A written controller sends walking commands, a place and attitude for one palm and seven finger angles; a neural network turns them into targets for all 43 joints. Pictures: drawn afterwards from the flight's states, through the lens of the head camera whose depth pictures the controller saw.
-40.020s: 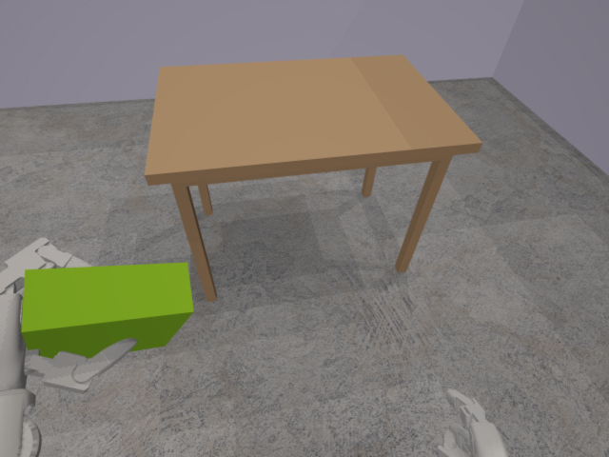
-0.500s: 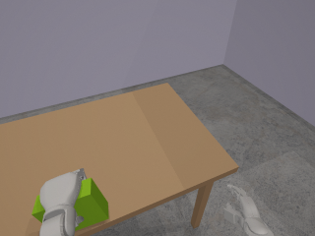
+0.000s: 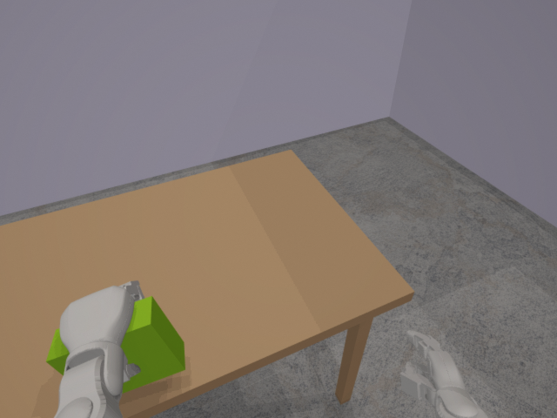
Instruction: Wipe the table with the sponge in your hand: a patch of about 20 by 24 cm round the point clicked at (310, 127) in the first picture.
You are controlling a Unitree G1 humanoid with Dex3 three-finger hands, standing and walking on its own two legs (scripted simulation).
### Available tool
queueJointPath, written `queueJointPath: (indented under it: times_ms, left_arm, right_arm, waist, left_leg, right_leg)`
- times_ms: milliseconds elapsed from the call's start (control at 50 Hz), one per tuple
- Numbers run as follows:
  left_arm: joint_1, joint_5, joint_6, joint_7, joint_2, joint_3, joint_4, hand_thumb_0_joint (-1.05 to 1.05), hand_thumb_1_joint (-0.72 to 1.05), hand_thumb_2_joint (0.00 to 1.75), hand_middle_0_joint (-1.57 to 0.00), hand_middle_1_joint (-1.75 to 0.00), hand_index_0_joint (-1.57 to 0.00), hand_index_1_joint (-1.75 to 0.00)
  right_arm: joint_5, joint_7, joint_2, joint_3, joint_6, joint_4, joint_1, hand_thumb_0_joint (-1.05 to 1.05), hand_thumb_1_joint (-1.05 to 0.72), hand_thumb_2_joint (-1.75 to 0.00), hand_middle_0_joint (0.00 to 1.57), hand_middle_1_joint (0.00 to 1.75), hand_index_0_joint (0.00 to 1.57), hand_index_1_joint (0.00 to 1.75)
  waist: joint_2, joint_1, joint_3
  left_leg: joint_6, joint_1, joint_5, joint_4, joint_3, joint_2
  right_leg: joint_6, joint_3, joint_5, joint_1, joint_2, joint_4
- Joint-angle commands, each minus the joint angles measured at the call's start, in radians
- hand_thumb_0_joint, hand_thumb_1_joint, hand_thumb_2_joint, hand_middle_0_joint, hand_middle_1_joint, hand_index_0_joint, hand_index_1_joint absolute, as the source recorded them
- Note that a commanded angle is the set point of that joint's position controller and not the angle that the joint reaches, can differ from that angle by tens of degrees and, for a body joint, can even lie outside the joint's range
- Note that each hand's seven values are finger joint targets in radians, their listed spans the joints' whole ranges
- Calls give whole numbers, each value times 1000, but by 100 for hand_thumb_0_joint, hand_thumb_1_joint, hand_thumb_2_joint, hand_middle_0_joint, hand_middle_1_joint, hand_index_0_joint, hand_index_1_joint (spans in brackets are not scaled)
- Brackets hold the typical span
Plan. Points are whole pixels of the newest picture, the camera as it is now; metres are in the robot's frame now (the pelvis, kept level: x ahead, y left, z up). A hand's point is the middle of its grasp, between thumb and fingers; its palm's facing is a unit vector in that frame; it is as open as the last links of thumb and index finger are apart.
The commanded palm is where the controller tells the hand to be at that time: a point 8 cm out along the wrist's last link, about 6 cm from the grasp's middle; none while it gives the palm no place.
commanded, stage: lift the sponge slowly off the table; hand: left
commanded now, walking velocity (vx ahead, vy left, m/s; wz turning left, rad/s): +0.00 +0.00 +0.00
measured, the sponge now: (130, 358) +0.19 +0.27 -0.02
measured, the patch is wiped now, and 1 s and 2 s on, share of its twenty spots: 1.00 1.00 1.00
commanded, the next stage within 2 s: bring the sponge back beside the body in 0.72 s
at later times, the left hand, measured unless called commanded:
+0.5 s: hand (108, 321) +0.20 +0.28 +0.06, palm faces +0.04 -0.15 -0.99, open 9.5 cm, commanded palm +0.17 +0.28 +0.14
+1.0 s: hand (107, 317) +0.20 +0.28 +0.08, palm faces +0.05 -0.15 -0.99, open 9.5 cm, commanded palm +0.17 +0.27 +0.15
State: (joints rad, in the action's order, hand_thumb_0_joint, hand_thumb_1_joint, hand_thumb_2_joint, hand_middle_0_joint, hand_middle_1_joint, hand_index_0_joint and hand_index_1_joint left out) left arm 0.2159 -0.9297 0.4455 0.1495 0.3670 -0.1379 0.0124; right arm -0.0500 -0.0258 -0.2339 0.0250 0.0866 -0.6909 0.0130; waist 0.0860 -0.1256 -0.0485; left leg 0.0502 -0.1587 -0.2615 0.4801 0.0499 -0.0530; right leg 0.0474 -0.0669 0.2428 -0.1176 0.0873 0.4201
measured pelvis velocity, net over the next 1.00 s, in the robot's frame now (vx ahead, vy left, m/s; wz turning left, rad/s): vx -0.01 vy -0.01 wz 0.00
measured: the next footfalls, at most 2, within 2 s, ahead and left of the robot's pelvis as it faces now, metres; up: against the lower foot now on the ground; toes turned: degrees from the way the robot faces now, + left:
none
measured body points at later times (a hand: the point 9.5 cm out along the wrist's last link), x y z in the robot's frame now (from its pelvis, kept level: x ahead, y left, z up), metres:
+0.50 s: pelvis +0.00 -0.01 +0.00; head -0.04 -0.04 +0.45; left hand +0.19 +0.28 +0.12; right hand +0.26 -0.20 -0.06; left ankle +0.00 +0.09 -0.74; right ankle -0.01 -0.10 -0.74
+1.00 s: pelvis -0.01 -0.01 +0.00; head -0.04 -0.04 +0.45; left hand +0.19 +0.28 +0.13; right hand +0.26 -0.19 -0.06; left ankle +0.00 +0.09 -0.74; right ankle -0.01 -0.10 -0.74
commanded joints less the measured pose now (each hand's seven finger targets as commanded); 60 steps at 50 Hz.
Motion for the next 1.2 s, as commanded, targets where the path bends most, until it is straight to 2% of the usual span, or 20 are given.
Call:
queueJointPath:
  times_ms: [0,60,80,120,160,180,260,400,460,540,660,680,700,720,860,1020,1060,1080,1160,1180]
  left_arm:
    - [-183,-32,-15,33,185,124,266,0,10,130,-120,-160,-120,-160]
    - [-192,-29,-11,20,224,157,269,0,10,130,-120,-160,-120,-160]
    - [-190,-26,-12,18,192,126,284,0,10,130,-120,-160,-120,-160]
    - [-212,-26,-10,10,204,131,264,0,10,130,-120,-160,-120,-160]
    - [-260,-31,-8,5,261,175,261,0,10,130,-120,-160,-120,-160]
    - [-256,-26,-13,2,225,143,271,0,10,130,-120,-160,-120,-160]
    - [-254,-22,-22,-11,270,188,287,0,10,130,-120,-160,-120,-160]
    - [-261,-16,-9,-40,242,157,296,0,10,130,-120,-160,-120,-160]
    - [-236,-16,2,-47,286,199,326,0,10,130,-120,-160,-120,-160]
    - [-218,-22,14,-51,251,164,370,0,10,130,-120,-160,-120,-160]
    - [-240,-21,49,-60,300,203,345,0,10,130,-120,-160,-120,-160]
    - [-224,-13,51,-64,252,159,349,0,10,130,-120,-160,-120,-160]
    - [-252,-21,48,-67,275,176,348,0,10,130,-120,-160,-120,-160]
    - [-248,-19,49,-72,240,141,346,0,10,130,-120,-160,-120,-160]
    - [-290,-32,26,-68,306,195,373,0,10,130,-120,-160,-120,-160]
    - [-244,-16,41,-63,252,158,376,0,10,130,-120,-160,-120,-160]
    - [-263,-17,55,-68,283,181,386,0,10,130,-120,-160,-120,-160]
    - [-259,-10,55,-70,254,155,394,0,10,130,-120,-160,-120,-160]
    - [-273,-15,61,-78,281,171,427,0,10,130,-120,-160,-120,-160]
    - [-237,-4,60,-78,253,156,431,0,10,130,-120,-160,-120,-160]
  right_arm:
    - [-4,1,-99,-33,-63,197,-262,0,-90,-90,20,30,20,30]
    - [-2,-2,-108,-32,-59,190,-267,0,-90,-90,20,30,20,30]
    - [-2,-4,-103,-34,-61,198,-268,0,-90,-90,20,30,20,30]
    - [-2,-9,-105,-31,-63,190,-269,0,-90,-90,20,30,20,30]
    - [0,-15,-112,-26,-61,184,-275,0,-90,-90,20,30,20,30]
    - [-2,-17,-106,-29,-64,193,-271,0,-90,-90,20,30,20,30]
    - [2,-20,-111,-24,-66,190,-280,0,-90,-90,20,30,20,30]
    - [-1,-18,-108,-20,-68,194,-278,0,-90,-90,20,30,20,30]
    - [1,-14,-113,-19,-61,199,-289,0,-90,-90,20,30,20,30]
    - [-1,-7,-107,-19,-60,205,-297,0,-90,-90,20,30,20,30]
    - [-4,-10,-115,-13,-48,198,-312,0,-90,-90,20,30,20,30]
    - [-6,-11,-108,-16,-49,209,-305,0,-90,-90,20,30,20,30]
    - [-8,-11,-111,-13,-52,201,-311,0,-90,-90,20,30,20,30]
    - [-6,-13,-109,-14,-52,205,-309,0,-90,-90,20,30,20,30]
    - [1,-18,-112,-10,-61,206,-304,0,-90,-90,20,30,20,30]
    - [-3,-10,-106,-14,-67,209,-303,0,-90,-90,20,30,20,30]
    - [-2,-11,-111,-10,-61,209,-316,0,-90,-90,20,30,20,30]
    - [-5,-11,-108,-13,-62,214,-309,0,-90,-90,20,30,20,30]
    - [-5,-10,-112,-8,-59,217,-322,0,-90,-90,20,30,20,30]
    - [-5,-10,-105,-12,-60,223,-312,0,-90,-90,20,30,20,30]
  waist:
    - [-7,-5,-141]
    - [-18,-4,-117]
    - [-2,1,-112]
    - [-17,6,-92]
    - [-21,1,-92]
    - [-13,8,-91]
    - [-3,-5,-122]
    - [-6,5,-116]
    - [-8,-7,-123]
    - [-4,-7,-123]
    - [-16,-6,-92]
    - [-16,1,-93]
    - [-15,0,-97]
    - [-7,4,-96]
    - [10,-7,-121]
    - [10,-7,-129]
    - [-3,-9,-112]
    - [-11,0,-118]
    - [7,-6,-117]
    - [-4,-7,-120]
  left_leg:
    - [11,53,241,-69,67,25]
    - [11,60,232,-77,72,25]
    - [13,57,223,-75,62,23]
    - [14,59,212,-77,60,21]
    - [13,69,200,-87,69,20]
    - [15,65,194,-86,59,19]
    - [13,87,225,-86,65,14]
    - [10,83,245,-91,61,18]
    - [10,85,259,-92,67,16]
    - [9,90,288,-86,63,19]
    - [7,76,245,-96,65,19]
    - [10,71,228,-97,57,20]
    - [8,76,231,-96,64,21]
    - [11,81,233,-95,60,20]
    - [10,85,229,-102,72,21]
    - [8,82,249,-105,68,24]
    - [8,81,238,-114,79,26]
    - [9,76,234,-105,68,25]
    - [8,84,239,-112,80,29]
    - [11,78,238,-108,71,28]
  right_leg:
    - [59,-55,-183,23,-26,-68]
    - [61,-79,-169,21,-25,-85]
    - [57,-67,-157,16,-28,-85]
    - [56,-71,-145,4,-30,-98]
    - [58,-88,-124,10,-28,-110]
    - [54,-70,-113,11,-31,-107]
    - [57,-93,-161,41,-32,-110]
    - [54,-70,-183,38,-35,-108]
    - [58,-92,-204,57,-34,-105]
    - [55,-75,-239,54,-37,-94]
    - [57,-106,-186,39,-35,-108]
    - [51,-80,-158,38,-36,-104]
    - [54,-85,-157,28,-36,-107]
    - [53,-78,-156,24,-35,-108]
    - [59,-95,-155,46,-30,-105]
    - [57,-69,-169,53,-31,-97]
    - [59,-86,-151,46,-28,-104]
    - [55,-71,-150,46,-30,-99]
    - [59,-85,-155,44,-26,-99]
    - [54,-67,-149,51,-30,-94]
